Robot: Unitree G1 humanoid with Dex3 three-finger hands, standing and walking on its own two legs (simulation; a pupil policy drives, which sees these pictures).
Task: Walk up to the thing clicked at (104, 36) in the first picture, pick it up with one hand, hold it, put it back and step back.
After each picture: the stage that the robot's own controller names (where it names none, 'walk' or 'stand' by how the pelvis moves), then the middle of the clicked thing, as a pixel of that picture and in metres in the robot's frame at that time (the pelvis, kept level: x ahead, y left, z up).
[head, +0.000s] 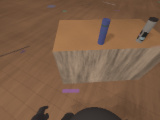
stand; (103, 32) +0.78 -0.11 +0.09
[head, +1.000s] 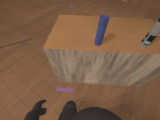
sink last; (100, 32) +0.69 -0.05 +0.12
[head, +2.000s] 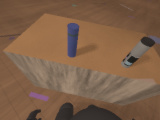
rise first; (72, 42) +0.49 +0.16 +0.12
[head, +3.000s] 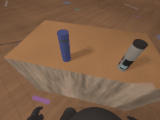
stand; (65, 47) +0.47 +0.20 +0.11
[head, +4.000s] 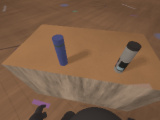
stand; (61, 52) +0.45 +0.22 +0.10
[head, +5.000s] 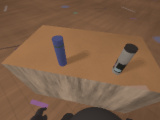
stand; (60, 52) +0.45 +0.23 +0.09
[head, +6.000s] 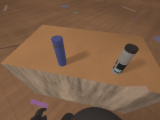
stand; (60, 52) +0.45 +0.23 +0.09
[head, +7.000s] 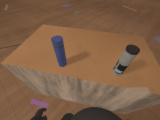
stand; (60, 53) +0.44 +0.23 +0.09
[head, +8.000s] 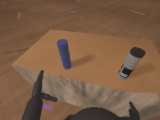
rise first; (65, 55) +0.44 +0.22 +0.09
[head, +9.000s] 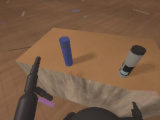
go down; (67, 53) +0.46 +0.22 +0.09
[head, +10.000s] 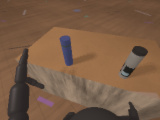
go down; (67, 52) +0.46 +0.21 +0.10
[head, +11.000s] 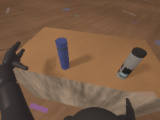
go down; (63, 55) +0.43 +0.20 +0.10
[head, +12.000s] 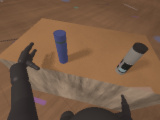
close in; (62, 49) +0.46 +0.20 +0.11
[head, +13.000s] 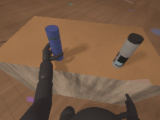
close; (56, 45) +0.46 +0.22 +0.14
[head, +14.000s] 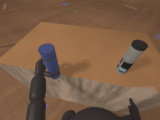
lift; (51, 64) +0.32 +0.23 +0.14
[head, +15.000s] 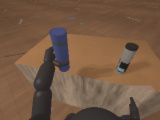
lift; (61, 53) +0.31 +0.17 +0.26
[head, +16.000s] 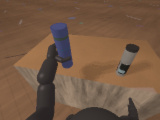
hold; (64, 49) +0.33 +0.16 +0.27
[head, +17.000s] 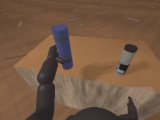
hold; (64, 50) +0.33 +0.15 +0.26
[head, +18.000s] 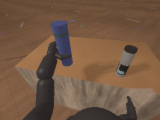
crouch; (64, 46) +0.34 +0.16 +0.28
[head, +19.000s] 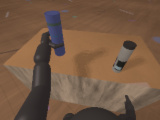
lower; (56, 36) +0.43 +0.20 +0.27
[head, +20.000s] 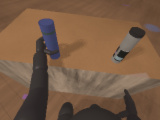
lower; (51, 42) +0.46 +0.22 +0.15
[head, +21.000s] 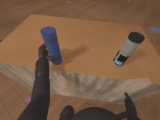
lower; (53, 48) +0.43 +0.22 +0.14
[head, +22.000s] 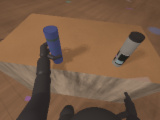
lower; (55, 47) +0.43 +0.21 +0.14
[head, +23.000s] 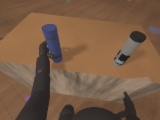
lower; (54, 46) +0.44 +0.21 +0.14
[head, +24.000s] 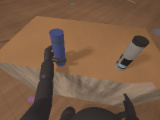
open; (59, 50) +0.42 +0.20 +0.14
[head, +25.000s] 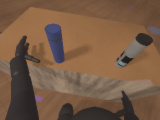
sink last; (57, 47) +0.42 +0.20 +0.14
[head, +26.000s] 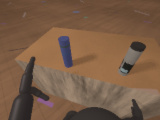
sink last; (66, 53) +0.44 +0.21 +0.12
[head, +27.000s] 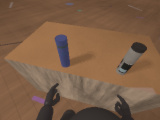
stand; (63, 53) +0.42 +0.20 +0.11
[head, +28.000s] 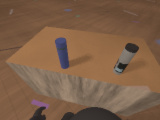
walk; (63, 55) +0.44 +0.21 +0.10
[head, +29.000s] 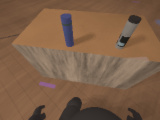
walk; (68, 32) +0.59 +0.21 +0.12
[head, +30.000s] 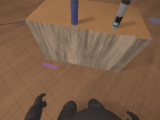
walk; (74, 11) +0.89 +0.19 +0.11
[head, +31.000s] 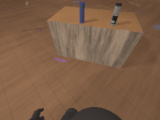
stand; (81, 13) +1.19 +0.19 +0.11
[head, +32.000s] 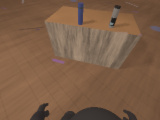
stand; (80, 14) +1.16 +0.18 +0.09
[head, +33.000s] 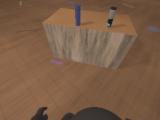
stand; (77, 15) +1.17 +0.20 +0.09
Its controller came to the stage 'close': yes
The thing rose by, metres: 0.20
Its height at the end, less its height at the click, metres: +0.00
